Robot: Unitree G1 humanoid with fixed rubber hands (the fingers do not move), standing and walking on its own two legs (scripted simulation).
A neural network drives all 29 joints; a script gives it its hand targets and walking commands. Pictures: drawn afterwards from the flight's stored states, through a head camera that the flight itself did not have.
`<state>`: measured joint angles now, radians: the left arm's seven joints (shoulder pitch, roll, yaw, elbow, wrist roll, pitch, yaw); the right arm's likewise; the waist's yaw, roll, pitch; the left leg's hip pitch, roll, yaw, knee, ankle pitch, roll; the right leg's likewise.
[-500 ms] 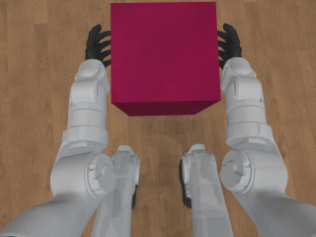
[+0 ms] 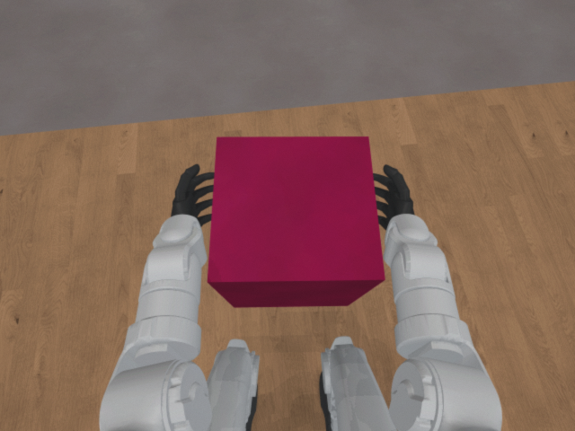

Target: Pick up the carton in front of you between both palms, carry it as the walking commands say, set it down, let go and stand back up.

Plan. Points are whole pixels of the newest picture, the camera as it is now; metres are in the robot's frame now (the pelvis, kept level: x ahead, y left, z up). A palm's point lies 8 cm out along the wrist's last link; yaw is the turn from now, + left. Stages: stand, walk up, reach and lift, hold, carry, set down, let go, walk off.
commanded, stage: reach and lift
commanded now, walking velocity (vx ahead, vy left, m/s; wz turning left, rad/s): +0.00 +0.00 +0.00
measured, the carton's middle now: (291, 233) +0.41 +0.00 -0.10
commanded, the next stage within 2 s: hold in 1.70 s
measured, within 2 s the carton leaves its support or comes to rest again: neither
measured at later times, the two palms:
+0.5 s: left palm (138, 202) +0.36 +0.15 +0.12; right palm (447, 205) +0.36 -0.15 +0.12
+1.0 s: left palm (107, 193) +0.34 +0.15 +0.18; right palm (481, 198) +0.34 -0.15 +0.18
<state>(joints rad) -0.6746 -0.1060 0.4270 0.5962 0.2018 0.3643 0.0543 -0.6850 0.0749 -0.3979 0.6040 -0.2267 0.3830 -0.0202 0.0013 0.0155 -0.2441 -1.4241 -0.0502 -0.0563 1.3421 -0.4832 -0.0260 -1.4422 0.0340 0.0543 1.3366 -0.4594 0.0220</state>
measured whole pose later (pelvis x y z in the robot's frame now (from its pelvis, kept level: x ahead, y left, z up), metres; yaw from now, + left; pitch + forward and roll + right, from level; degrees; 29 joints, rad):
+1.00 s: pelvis +0.03 +0.00 +0.15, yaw +0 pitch -4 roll +0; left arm -0.36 -0.18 0.34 0.40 0.31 0.59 -0.02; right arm -0.35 0.17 -0.33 0.39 -0.31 0.61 0.03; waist 0.00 0.01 0.03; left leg -0.18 -0.02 -0.07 0.48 -0.23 -0.01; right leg -0.20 0.01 0.06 0.48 -0.21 0.01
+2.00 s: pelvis +0.05 +0.00 +0.16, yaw +0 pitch -8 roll +0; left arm -0.26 -0.15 0.22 0.22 0.26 0.76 -0.01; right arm -0.25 0.15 -0.21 0.21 -0.26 0.77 0.01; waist 0.00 0.00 0.04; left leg -0.03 -0.02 -0.07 0.37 -0.20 -0.01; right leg -0.05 0.01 0.06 0.36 -0.18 0.01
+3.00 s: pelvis +0.08 +0.02 +0.15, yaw +1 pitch +1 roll +0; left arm -0.17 -0.13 0.13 -0.04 0.19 0.86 0.03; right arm -0.17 0.13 -0.14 -0.03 -0.17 0.86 -0.03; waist -0.01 -0.02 -0.14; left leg -0.23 0.00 0.02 0.50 -0.29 0.00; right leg -0.25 -0.03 0.04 0.53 -0.32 0.01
